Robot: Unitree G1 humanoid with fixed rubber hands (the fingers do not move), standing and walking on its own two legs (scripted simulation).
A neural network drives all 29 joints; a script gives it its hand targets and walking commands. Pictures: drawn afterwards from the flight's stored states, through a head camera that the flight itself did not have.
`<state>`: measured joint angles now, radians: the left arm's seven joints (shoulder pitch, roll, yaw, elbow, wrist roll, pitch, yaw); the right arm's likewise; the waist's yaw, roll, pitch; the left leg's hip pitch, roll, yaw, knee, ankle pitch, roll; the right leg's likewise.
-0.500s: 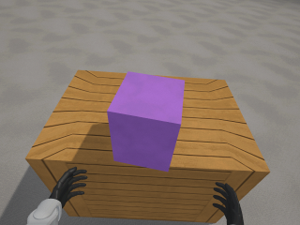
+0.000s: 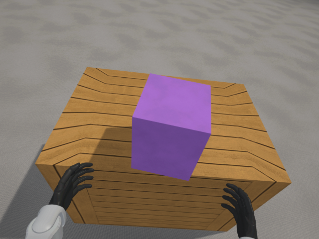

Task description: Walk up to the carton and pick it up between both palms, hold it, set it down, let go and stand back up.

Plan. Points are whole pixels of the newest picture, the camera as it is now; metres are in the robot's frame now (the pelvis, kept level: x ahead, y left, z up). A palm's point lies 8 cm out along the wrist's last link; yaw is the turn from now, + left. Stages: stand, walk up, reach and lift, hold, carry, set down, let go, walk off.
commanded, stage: reach and lift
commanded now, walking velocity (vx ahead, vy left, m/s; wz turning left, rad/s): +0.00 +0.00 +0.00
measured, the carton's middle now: (169, 128) +0.48 -0.02 +0.00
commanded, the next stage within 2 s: none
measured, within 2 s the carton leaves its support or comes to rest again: neither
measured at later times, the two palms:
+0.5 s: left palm (83, 174) +0.27 +0.20 +0.03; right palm (238, 187) +0.26 -0.18 +0.05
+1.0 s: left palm (100, 138) +0.36 +0.17 +0.07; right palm (242, 152) +0.34 -0.19 +0.09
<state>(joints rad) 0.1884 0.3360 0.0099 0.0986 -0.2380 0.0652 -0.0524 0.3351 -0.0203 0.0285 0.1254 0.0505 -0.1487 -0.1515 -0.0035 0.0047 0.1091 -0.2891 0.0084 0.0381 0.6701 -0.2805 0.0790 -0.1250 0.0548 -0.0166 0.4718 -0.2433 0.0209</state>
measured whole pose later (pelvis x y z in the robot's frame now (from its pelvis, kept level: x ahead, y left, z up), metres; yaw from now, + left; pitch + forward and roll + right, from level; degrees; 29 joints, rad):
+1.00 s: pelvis +0.03 -0.02 +0.01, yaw +0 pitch -2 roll -4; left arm -0.24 0.38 -0.08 0.14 -0.28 0.42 -0.05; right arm -0.14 -0.05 0.01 0.07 0.09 0.26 -0.28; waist 0.00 0.00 0.07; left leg -0.29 0.01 0.04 0.60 -0.28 0.07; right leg -0.14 0.06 -0.02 0.43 -0.26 0.01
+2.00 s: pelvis +0.03 -0.02 +0.01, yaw +0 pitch -2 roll -4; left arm -0.86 0.40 -0.08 1.03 -0.33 0.18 -0.01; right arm -0.76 -0.06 -0.09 0.82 0.09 0.25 -0.25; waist -0.09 0.00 0.02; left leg -0.29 0.01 0.04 0.60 -0.27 0.07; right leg -0.14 0.06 -0.02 0.43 -0.25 0.01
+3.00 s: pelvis +0.05 -0.04 +0.00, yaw -1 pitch +15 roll -3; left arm -0.86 0.25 0.08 1.29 0.00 -0.27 -0.05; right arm -0.71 0.07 -0.10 1.10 0.09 -0.32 -0.24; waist -0.10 0.00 -0.11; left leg -0.60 0.00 0.04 0.60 -0.26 0.06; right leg -0.49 0.05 -0.02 0.50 -0.27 0.00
